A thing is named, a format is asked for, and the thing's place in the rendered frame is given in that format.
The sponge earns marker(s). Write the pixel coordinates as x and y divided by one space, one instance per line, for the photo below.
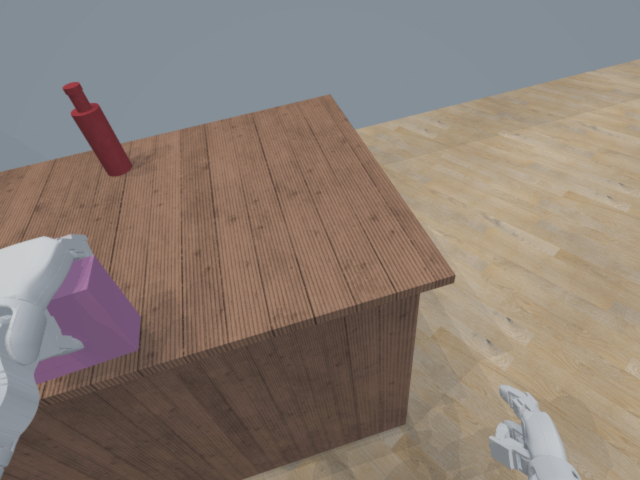
90 307

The table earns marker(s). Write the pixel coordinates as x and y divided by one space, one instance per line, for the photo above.
277 272

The right robot forearm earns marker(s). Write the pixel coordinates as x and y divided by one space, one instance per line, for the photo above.
551 468

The left robot hand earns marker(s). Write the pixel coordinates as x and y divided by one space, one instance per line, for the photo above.
33 271

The right robot hand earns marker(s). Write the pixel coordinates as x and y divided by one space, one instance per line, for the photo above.
514 445

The left robot forearm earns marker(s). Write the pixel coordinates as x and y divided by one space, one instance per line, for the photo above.
22 326

